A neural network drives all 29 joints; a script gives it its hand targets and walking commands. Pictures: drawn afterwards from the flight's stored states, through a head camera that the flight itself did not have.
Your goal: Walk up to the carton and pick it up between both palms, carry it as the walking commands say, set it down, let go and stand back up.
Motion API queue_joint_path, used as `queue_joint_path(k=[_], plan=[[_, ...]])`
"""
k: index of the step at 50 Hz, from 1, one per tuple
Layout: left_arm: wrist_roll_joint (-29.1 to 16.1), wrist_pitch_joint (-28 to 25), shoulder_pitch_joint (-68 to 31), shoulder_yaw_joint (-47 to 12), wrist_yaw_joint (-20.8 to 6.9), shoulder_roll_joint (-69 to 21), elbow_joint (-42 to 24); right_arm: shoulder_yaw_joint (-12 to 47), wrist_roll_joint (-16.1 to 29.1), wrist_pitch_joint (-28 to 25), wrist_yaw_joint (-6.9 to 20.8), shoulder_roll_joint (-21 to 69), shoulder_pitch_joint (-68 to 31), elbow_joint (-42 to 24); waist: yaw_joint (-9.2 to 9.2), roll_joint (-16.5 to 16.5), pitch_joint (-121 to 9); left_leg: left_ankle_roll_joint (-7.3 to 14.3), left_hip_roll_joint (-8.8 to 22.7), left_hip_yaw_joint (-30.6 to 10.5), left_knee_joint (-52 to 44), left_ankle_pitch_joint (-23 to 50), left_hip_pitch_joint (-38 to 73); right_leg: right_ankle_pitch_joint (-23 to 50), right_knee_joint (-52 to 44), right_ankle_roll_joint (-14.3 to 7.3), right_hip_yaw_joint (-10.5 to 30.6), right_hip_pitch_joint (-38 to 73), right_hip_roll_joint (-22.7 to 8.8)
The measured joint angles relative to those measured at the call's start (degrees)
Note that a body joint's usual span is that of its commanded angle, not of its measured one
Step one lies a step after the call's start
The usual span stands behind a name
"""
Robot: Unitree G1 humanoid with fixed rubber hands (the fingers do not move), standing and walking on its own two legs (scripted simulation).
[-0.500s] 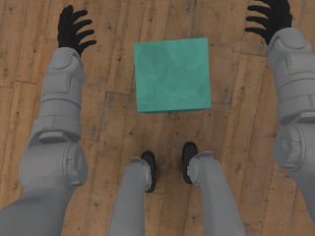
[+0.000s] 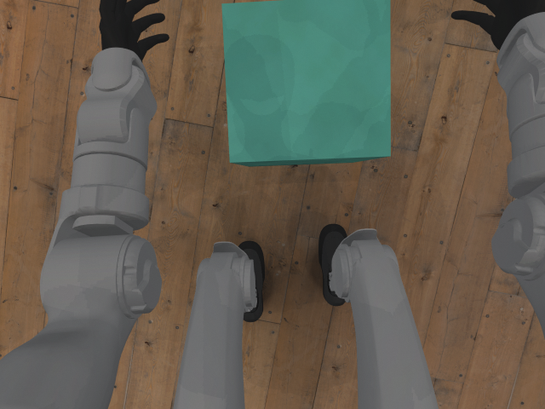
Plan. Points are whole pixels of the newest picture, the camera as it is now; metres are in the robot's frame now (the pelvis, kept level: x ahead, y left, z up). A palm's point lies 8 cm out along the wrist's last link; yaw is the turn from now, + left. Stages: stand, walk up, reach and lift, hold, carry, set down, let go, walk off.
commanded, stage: reach and lift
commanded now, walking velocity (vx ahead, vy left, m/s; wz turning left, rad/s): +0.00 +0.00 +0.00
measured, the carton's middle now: (302, 101) +0.53 -0.06 -0.40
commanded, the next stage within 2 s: none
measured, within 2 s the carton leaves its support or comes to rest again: neither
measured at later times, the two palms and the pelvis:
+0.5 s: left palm (183, 92) +0.53 +0.14 -0.27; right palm (433, 73) +0.52 -0.26 -0.27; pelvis -0.03 -0.01 -0.12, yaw +0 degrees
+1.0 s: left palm (199, 95) +0.55 +0.13 -0.34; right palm (410, 79) +0.54 -0.25 -0.34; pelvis -0.02 +0.00 -0.19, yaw +0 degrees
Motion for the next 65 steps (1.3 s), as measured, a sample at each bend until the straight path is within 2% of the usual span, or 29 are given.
queue_joint_path(k=[3, 9, 12, 20, 26, 33, 42, 53, 62, 65], plan=[[-1.8, 0.9, -1.8, -1.0, 0.0, 1.2, 1.7, 1.5, 1.2, 1.2, -0.6, -1.1, -2.0, 1.3, 0.24, 0.7, 1.8, 0.0, 0.0, 0.1, 4.4, -1.1, -2.5, -1.1, 4.4, -0.1, 0.0, -2.6, -0.1], [-5.0, 0.5, -5.8, -2.7, 0.5, 2.4, 0.7, 4.3, 3.3, 1.5, -2.9, -1.3, -5.4, -1.3, 0.09, 1.5, 9.0, 0.0, 0.3, 0.8, 12.2, -3.4, -4.2, -2.9, 12.3, -0.4, 0.3, -4.9, 0.0], [-5.5, 0.7, -8.1, -2.8, 0.7, 3.1, 2.6, 5.4, 3.6, 2.0, -4.3, -1.6, -6.8, -1.2, -0.34, 1.3, 12.6, -0.2, 0.4, 0.9, 15.6, -4.5, -4.6, -3.9, 15.9, -0.7, 0.3, -5.5, 0.0], [-7.5, 0.1, -11.3, -4.2, 1.6, 5.9, 0.1, 10.0, 8.8, 2.4, -6.8, -3.1, -10.8, -4.8, -1.16, -0.3, 27.6, -0.9, 0.6, 0.7, 23.2, -6.5, -1.8, -5.4, 23.6, -1.7, -0.2, -3.2, 0.0], [-8.9, -0.3, -11.9, -5.9, 1.6, 5.6, 4.4, 11.5, 10.0, 2.2, -8.0, -1.7, -11.8, 0.7, -1.10, -0.7, 26.6, -1.3, 0.5, 0.4, 29.6, -7.4, -5.8, -6.0, 29.6, -2.4, -0.8, -7.2, -0.4], [-8.6, -2.0, -15.7, -5.6, 0.2, 6.0, 15.0, 13.0, 10.1, 0.2, -7.0, -2.2, -15.6, 11.3, -0.42, 0.4, 24.7, -0.8, 0.8, 0.8, 35.7, -7.8, -10.7, -5.7, 35.1, -2.2, -0.8, -12.2, -0.5], [-10.3, -3.7, -17.6, -7.7, 0.7, 5.5, 17.1, 13.0, 10.7, -2.1, -7.0, -3.1, -16.4, 13.5, -0.68, 1.0, 26.5, 0.2, 0.5, 1.3, 40.1, -7.7, -14.9, -5.8, 39.1, -1.5, -0.5, -15.8, -1.1], [-9.4, -5.0, -15.2, -8.8, 2.7, 3.1, 11.4, 12.8, 12.3, -3.8, -7.9, -2.8, -14.6, 9.4, -0.59, 0.8, 26.6, 0.4, 0.0, 1.3, 40.8, -10.3, -15.1, -8.8, 40.0, -1.1, -0.4, -15.8, -1.4], [-10.5, -5.2, -12.1, -10.1, 2.3, 3.0, 8.0, 11.3, 11.6, -4.2, -8.5, -1.1, -11.7, 7.6, -1.00, 1.2, 26.5, 0.2, -0.7, 1.2, 39.6, -10.7, -13.2, -9.8, 39.3, -1.2, -0.4, -13.7, -1.9], [-10.4, -5.2, -13.2, -10.3, 2.1, 2.5, 9.5, 11.3, 11.2, -4.2, -8.3, -0.5, -12.5, 8.2, -1.16, 1.3, 26.5, 0.3, -0.6, 1.2, 39.2, -10.0, -13.5, -9.1, 38.8, -1.2, -0.4, -14.0, -1.8]])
